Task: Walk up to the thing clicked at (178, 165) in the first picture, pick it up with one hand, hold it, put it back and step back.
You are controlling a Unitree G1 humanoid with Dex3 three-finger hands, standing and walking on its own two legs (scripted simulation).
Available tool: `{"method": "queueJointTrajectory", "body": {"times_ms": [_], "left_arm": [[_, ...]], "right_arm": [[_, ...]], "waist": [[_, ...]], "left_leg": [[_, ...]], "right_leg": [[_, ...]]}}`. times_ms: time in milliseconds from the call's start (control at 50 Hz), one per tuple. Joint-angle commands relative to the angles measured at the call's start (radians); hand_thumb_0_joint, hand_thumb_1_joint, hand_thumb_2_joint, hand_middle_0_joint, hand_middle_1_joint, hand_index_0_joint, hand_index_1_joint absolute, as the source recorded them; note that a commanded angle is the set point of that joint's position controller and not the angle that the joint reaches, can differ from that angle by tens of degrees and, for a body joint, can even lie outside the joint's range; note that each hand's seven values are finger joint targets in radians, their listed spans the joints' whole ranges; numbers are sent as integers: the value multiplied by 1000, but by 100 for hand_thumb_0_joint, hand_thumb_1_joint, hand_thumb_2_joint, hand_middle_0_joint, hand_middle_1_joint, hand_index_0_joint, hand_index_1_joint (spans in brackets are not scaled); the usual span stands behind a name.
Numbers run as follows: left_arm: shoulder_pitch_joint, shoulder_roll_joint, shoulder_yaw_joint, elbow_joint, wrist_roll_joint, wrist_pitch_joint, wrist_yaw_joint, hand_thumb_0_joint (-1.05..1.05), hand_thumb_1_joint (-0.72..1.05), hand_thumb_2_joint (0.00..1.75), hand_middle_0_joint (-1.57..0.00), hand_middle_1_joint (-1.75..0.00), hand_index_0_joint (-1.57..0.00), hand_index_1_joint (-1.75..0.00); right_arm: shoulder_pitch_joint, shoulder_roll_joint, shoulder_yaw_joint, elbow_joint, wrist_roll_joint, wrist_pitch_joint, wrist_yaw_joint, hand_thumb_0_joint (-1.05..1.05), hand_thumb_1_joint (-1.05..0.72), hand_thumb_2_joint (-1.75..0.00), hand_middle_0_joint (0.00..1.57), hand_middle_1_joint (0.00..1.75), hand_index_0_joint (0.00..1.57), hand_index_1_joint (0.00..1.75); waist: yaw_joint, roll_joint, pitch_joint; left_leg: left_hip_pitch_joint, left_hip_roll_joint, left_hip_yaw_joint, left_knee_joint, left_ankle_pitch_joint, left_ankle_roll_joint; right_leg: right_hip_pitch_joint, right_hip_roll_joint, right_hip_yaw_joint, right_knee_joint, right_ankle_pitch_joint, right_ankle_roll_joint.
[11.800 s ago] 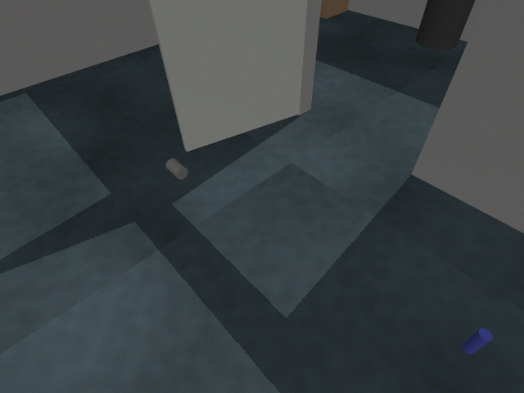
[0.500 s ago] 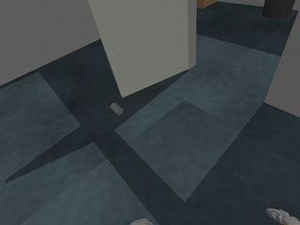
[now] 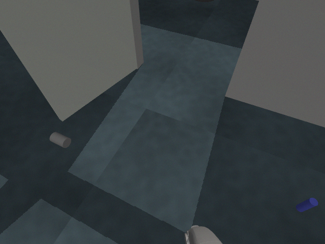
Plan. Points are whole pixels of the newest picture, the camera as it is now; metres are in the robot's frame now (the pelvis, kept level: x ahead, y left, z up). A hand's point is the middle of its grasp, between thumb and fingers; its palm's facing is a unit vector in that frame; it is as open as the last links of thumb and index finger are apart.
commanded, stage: walk up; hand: left
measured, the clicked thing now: (60, 139) +0.94 +0.63 -0.73
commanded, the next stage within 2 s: none
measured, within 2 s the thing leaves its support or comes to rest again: neither
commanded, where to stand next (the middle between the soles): +0.47 +0.66 m, yaw -34 degrees
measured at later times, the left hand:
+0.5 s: hand out of the picture +0.24 +0.47 -0.12, palm faces -0.16 -0.79 -0.60, open 7.4 cm
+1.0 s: hand out of the picture +0.44 +0.60 -0.15, palm faces -0.35 -0.77 -0.54, open 7.4 cm
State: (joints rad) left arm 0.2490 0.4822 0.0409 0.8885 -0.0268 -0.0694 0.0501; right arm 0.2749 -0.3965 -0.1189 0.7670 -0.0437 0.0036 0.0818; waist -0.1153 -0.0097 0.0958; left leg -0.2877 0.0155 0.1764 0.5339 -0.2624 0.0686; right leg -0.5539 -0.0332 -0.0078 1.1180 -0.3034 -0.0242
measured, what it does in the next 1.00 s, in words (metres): steps to the left, turning right: right foot, then left foot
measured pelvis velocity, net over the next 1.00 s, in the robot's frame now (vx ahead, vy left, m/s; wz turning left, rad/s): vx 0.25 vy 0.36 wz -0.37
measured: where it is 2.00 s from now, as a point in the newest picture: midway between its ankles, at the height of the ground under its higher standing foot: (28, 217)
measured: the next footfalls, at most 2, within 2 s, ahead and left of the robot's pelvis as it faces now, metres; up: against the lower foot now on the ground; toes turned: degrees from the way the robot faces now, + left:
right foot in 0.16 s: +0.20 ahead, -0.04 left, +0.00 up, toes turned -12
left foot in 0.58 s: +0.25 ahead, +0.38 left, +0.00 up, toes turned -9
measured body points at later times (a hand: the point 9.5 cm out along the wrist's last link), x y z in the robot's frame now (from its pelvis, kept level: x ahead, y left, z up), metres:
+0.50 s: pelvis +0.13 +0.17 -0.03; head +0.14 +0.12 +0.42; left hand +0.25 +0.51 -0.09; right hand +0.17 -0.18 -0.14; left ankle +0.21 +0.37 -0.69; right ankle +0.16 -0.03 -0.73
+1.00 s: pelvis +0.25 +0.36 -0.03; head +0.29 +0.32 +0.41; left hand +0.46 +0.64 -0.12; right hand +0.16 +0.05 -0.16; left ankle +0.22 +0.41 -0.71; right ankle +0.29 +0.25 -0.74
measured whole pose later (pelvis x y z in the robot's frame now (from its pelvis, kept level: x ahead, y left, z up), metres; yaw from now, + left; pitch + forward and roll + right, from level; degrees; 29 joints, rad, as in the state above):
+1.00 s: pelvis +0.25 +0.36 -0.03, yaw -21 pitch -2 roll -3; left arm 0.27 0.40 0.04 0.84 -0.01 -0.07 0.11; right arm 0.32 -0.41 -0.10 0.73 -0.07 0.10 0.05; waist -0.08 0.12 0.16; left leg -0.37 -0.01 0.10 1.03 -0.54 -0.01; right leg -0.43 0.06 -0.13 0.72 -0.27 -0.07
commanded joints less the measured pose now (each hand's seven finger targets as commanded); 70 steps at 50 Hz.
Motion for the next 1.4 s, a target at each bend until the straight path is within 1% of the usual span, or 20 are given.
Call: {"method": "queueJointTrajectory", "body": {"times_ms": [0,120,160,200,320,500,560,600,620,760,840,900,940,980,1100,1220,1280,1320,1360,1380], "left_arm": [[36,137,45,-62,-3,-5,23,0,90,90,-20,-30,-20,-30],[260,148,89,-1,9,3,45,0,90,90,-20,-30,-20,-30],[384,255,139,5,23,7,72,0,90,90,-20,-30,-20,-30],[165,297,130,-94,12,8,95,0,90,90,-20,-30,-20,-30],[36,241,120,-103,42,-33,71,0,90,90,-20,-30,-20,-30],[77,353,159,-88,76,-32,62,0,90,90,-20,-30,-20,-30],[-26,275,130,-102,72,-13,68,0,90,90,-20,-30,-20,-30],[36,125,73,-100,46,-1,88,0,90,90,-20,-30,-20,-30],[29,168,76,-83,49,-8,102,0,90,90,-20,-30,-20,-30],[102,169,68,6,-2,-10,65,0,90,90,-20,-30,-20,-30],[115,142,64,-29,-4,-5,65,0,90,90,-20,-30,-20,-30],[373,179,98,34,9,-3,89,0,90,90,-20,-30,-20,-30],[387,292,133,-23,30,-2,113,0,90,90,-20,-30,-20,-30],[142,299,128,-115,19,-4,129,0,90,90,-20,-30,-20,-30],[32,264,117,-116,56,-36,95,0,90,90,-20,-30,-20,-30],[47,362,158,-111,83,-30,76,0,90,90,-20,-30,-20,-30],[-43,332,147,-114,79,-15,80,0,90,90,-20,-30,-20,-30],[-12,137,88,-109,58,-1,94,0,90,90,-20,-30,-20,-30],[-53,199,82,-102,55,-12,120,0,90,90,-20,-30,-20,-30],[-63,240,87,-74,41,-17,112,0,90,90,-20,-30,-20,-30]], "right_arm": [[23,-193,-56,-101,-19,-22,-23,0,-90,-90,20,30,20,30],[-110,-184,-52,-189,-28,17,-16,0,-90,-90,20,30,20,30],[-28,-132,-28,-192,-23,25,-19,0,-90,-90,20,30,20,30],[73,-264,-66,-169,-35,64,-20,0,-90,-90,20,30,20,30],[70,-237,-49,-102,-22,80,11,0,-90,-90,20,30,20,30],[-32,-252,-60,-140,-25,80,26,0,-90,-90,20,30,20,30],[226,-265,-89,-50,-35,65,10,0,-90,-90,20,30,20,30],[159,-409,-112,-86,-49,45,-11,0,-90,-90,20,30,20,30],[31,-481,-119,-103,-20,42,-17,0,-90,-90,20,30,20,30],[25,-244,-49,-99,-29,20,-40,0,-90,-90,20,30,20,30],[14,-229,-48,-137,-41,40,-41,0,-90,-90,20,30,20,30],[-87,-198,-36,-205,-24,50,-38,0,-90,-90,20,30,20,30],[47,-148,-17,-201,-12,54,-41,0,-90,-90,20,30,20,30],[97,-261,-56,-179,-27,77,-62,0,-90,-90,20,30,20,30],[49,-241,-56,-142,-27,89,-12,0,-90,-90,20,30,20,30],[-5,-246,-66,-158,-19,90,9,0,-90,-90,20,30,20,30],[182,-258,-89,-96,-24,82,-1,0,-90,-90,20,30,20,30],[255,-356,-107,-83,-54,64,-19,0,-90,-90,20,30,20,30],[-42,-471,-105,-144,-11,57,-32,0,-90,-90,20,30,20,30],[-96,-389,-85,-168,-21,56,-34,0,-90,-90,20,30,20,30]], "waist": [[10,177,-122],[152,96,-178],[223,-176,-238],[129,-6,-172],[53,-47,-30],[85,-179,-83],[-72,14,-165],[-45,429,-56],[5,454,-12],[45,224,-17],[50,215,-75],[196,62,-189],[194,-163,-294],[122,-10,-222],[66,-40,-18],[100,-215,-44],[-15,-111,-140],[-64,371,-62],[35,426,15],[37,265,72]], "left_leg": [[256,223,-155,-145,658,38],[-58,155,-26,130,504,-80],[-460,13,-76,580,-303,-164],[-473,60,-332,858,-329,-204],[-280,102,-284,743,-81,-93],[-192,113,-186,412,-248,-77],[165,38,-138,112,-200,-64],[93,329,-687,-312,-511,-44],[12,382,-843,-383,-596,39],[162,190,-258,-39,469,16],[156,185,-193,-8,482,30],[-68,127,-99,299,425,-49],[-426,9,-212,718,-350,-153],[-466,83,-373,965,-351,-182],[-280,121,-318,821,-127,-69],[-173,124,-183,493,-212,-72],[77,59,-99,237,-178,-73],[76,225,-493,-63,-274,-24],[-170,405,-880,-268,-380,179],[-239,358,-754,-211,-369,184]], "right_leg": [[-37,-19,-38,-245,4,15],[499,16,-117,-568,288,-42],[815,-274,379,-689,64,-218],[536,-494,734,-842,-352,-332],[113,-192,238,-793,-191,-148],[80,-174,235,-644,-232,-162],[-110,-101,127,-303,-223,-87],[-421,147,37,195,-306,-18],[-380,61,99,260,-265,-58],[-136,21,-9,-105,-82,-4],[51,37,-102,-347,32,-11],[523,14,-84,-631,297,-39],[782,-386,558,-666,303,-225],[570,-548,742,-718,114,-396],[63,-216,222,-664,-102,-197],[-5,-166,191,-608,-242,-164],[-81,-138,113,-390,-138,-102],[-358,128,-31,140,-332,-18],[-280,59,68,272,-303,-46],[-245,18,59,254,-239,-34]]}}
